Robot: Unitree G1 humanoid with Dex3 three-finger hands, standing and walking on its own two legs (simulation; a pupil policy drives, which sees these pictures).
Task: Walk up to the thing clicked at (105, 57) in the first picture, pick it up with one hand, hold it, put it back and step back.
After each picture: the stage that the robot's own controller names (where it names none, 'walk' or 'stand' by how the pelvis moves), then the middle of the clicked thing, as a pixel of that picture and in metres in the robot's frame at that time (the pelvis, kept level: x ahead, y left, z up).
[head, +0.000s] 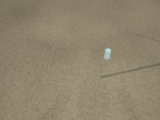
stand; (107, 54) +1.29 -0.30 -0.72
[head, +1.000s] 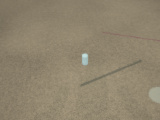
walk; (85, 59) +1.20 +0.05 -0.69
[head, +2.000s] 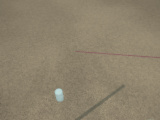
walk; (59, 95) +0.72 +0.24 -0.71
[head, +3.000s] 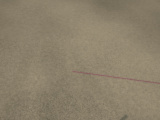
walk; out of the picture +0.47 +0.14 -0.70
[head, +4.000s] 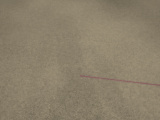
stand; out of the picture +0.39 +0.17 -0.72
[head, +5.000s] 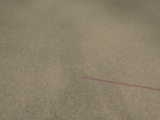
stand; out of the picture +0.39 +0.15 -0.71
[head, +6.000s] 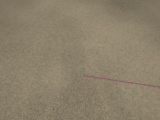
stand; out of the picture +0.43 +0.15 -0.72
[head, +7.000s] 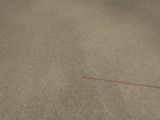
stand; out of the picture +0.42 +0.16 -0.73
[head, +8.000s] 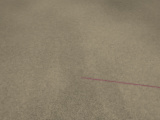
stand; out of the picture +0.40 +0.16 -0.73
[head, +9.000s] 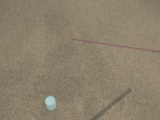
go down; (50, 103) +0.44 +0.16 -0.60
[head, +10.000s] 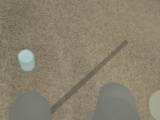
go down; (26, 61) +0.50 +0.18 -0.31
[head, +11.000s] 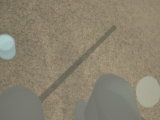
close in; (6, 47) +0.50 +0.20 -0.28
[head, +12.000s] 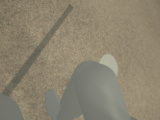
close; out of the picture +0.49 +0.24 -0.23
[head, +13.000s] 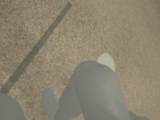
close; out of the picture +0.47 +0.23 -0.24
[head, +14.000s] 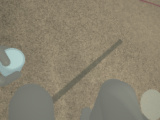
lift; (11, 64) +0.39 +0.22 -0.11
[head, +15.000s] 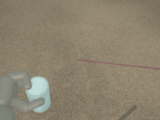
hold; (39, 95) +0.32 +0.15 +0.02
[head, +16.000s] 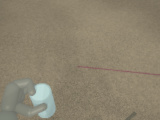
hold; (43, 101) +0.31 +0.14 +0.00
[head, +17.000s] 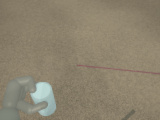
crouch; (44, 99) +0.32 +0.14 -0.01
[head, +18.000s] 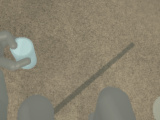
crouch; (24, 54) +0.45 +0.16 -0.10
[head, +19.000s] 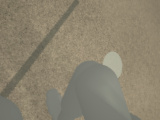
lower; out of the picture +0.46 +0.24 -0.24
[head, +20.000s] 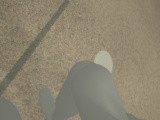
lower; out of the picture +0.47 +0.25 -0.25
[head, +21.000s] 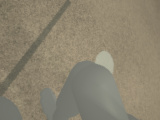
lower; out of the picture +0.47 +0.25 -0.25
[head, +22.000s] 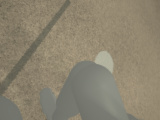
lower; out of the picture +0.47 +0.25 -0.25
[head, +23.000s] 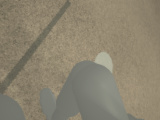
loosen; out of the picture +0.47 +0.22 -0.25
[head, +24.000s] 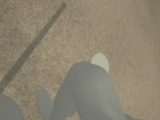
withdraw; out of the picture +0.47 +0.22 -0.25
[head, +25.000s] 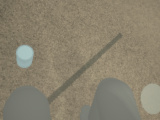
stand; (24, 57) +0.47 +0.17 -0.29
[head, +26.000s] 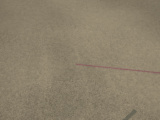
stand; out of the picture +0.40 +0.12 -0.64
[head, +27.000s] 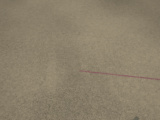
stand; out of the picture +0.40 +0.13 -0.67
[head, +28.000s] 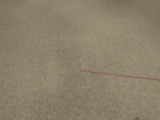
stand; out of the picture +0.40 +0.13 -0.67
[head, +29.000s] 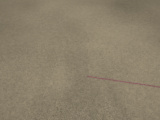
walk; out of the picture +0.42 +0.12 -0.72
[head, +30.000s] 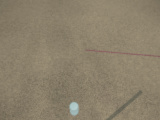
walk; (74, 108) +0.49 +0.07 -0.70
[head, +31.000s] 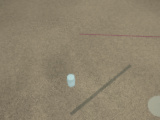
walk; (71, 80) +0.75 +0.10 -0.70
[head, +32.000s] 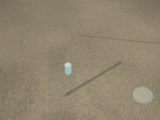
stand; (68, 68) +1.05 +0.14 -0.70
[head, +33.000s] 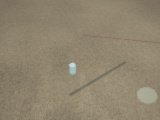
stand; (72, 68) +1.05 +0.10 -0.72
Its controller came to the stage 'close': yes
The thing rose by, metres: 0.72
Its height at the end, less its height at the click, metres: +0.00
